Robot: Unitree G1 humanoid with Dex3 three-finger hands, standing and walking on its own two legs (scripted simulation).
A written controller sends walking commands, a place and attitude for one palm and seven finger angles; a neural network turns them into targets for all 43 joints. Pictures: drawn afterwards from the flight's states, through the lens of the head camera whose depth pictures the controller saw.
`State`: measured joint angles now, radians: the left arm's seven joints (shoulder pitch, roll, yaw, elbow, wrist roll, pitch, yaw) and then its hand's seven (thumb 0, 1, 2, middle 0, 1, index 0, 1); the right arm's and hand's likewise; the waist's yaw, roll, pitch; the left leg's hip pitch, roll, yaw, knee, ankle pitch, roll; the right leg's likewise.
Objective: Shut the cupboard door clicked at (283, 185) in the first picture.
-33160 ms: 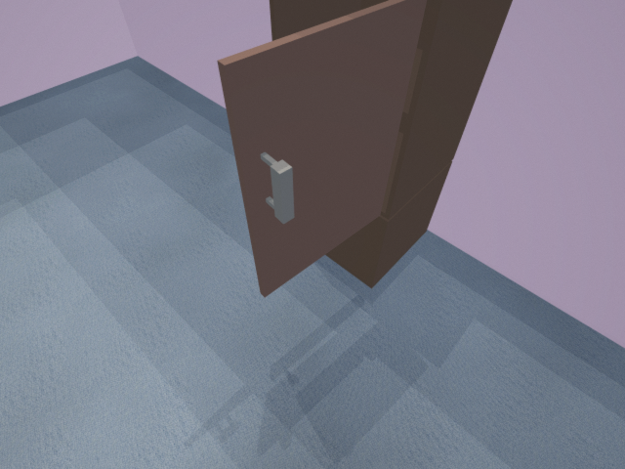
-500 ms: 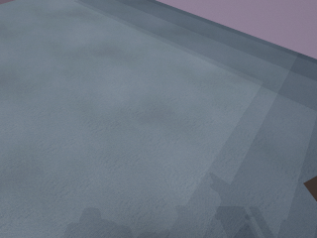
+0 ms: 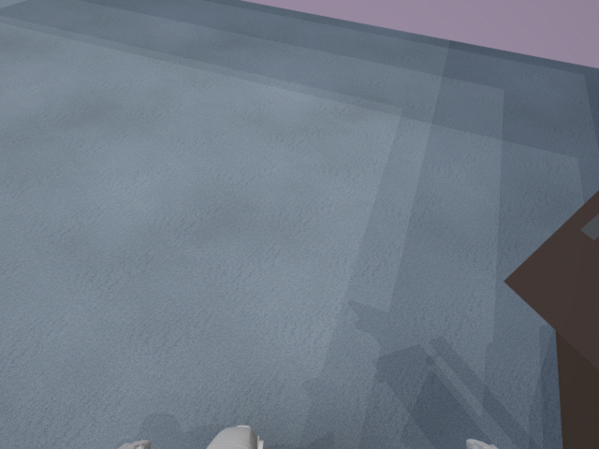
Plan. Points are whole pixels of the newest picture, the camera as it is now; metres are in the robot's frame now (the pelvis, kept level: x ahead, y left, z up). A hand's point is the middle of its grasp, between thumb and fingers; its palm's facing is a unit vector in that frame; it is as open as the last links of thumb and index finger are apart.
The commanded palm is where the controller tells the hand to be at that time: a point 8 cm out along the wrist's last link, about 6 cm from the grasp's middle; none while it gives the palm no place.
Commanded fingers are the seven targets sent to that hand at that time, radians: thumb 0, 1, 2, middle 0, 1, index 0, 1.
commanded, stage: turn to face it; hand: left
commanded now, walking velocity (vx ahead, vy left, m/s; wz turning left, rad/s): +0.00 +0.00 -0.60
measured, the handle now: out of the picture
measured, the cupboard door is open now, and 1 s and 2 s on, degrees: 53 53 53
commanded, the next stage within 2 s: take the last steps up to it in 1.48 s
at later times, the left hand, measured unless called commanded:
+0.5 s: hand (202, 396) +0.20 +0.17 -0.15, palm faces -0.32 -0.91 -0.27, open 7.4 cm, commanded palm none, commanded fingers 0.00 0.90 0.90 -0.20 -0.30 -0.20 -0.30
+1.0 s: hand (216, 383) +0.22 +0.15 -0.16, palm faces -0.54 -0.82 -0.21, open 7.4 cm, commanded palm none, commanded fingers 0.00 0.90 0.90 -0.20 -0.30 -0.20 -0.30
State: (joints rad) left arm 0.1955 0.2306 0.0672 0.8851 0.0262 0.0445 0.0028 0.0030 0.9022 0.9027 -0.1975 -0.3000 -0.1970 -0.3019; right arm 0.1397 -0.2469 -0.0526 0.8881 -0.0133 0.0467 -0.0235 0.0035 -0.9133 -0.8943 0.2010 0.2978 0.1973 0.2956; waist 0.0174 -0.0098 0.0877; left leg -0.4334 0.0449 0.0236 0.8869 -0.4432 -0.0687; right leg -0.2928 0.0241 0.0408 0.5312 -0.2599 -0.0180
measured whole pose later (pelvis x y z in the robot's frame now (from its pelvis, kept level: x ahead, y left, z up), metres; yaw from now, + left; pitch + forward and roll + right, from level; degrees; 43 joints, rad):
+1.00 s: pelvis +0.03 +0.03 +0.00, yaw -36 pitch +1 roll -2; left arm 0.17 0.27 0.09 0.88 0.02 0.09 -0.04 0.01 0.91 0.90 -0.20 -0.30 -0.19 -0.30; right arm 0.22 -0.21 -0.01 0.87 -0.04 0.01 -0.03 0.00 -0.91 -0.89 0.21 0.30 0.20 0.30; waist 0.01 -0.01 0.08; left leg -0.28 0.12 0.15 0.52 -0.25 -0.01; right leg -0.44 -0.01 -0.05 1.00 -0.47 0.04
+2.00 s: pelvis +0.05 -0.07 +0.01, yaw -55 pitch +1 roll +0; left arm 0.32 0.17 0.04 1.03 0.02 -0.01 0.00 0.00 0.90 0.90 -0.20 -0.30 -0.20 -0.30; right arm 0.25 -0.24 -0.05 1.00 -0.03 0.02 0.00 0.01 -0.91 -0.89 0.20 0.30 0.20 0.30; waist -0.01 0.01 0.02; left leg -0.50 0.08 0.08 0.95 -0.38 -0.04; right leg -0.09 0.03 -0.05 0.39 -0.32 -0.05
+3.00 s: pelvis +0.10 -0.18 +0.01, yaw -57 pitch +0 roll -1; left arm 0.21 0.22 0.05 1.02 0.01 0.06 0.03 0.00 0.91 0.90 -0.19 -0.30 -0.19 -0.30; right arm 0.18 -0.15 -0.01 0.99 -0.02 0.01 -0.04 0.00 -0.91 -0.89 0.20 0.30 0.20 0.30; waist 0.03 -0.04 0.06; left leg -0.23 0.00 0.06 0.48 -0.24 0.05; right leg -0.26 -0.01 -0.01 0.68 -0.40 0.02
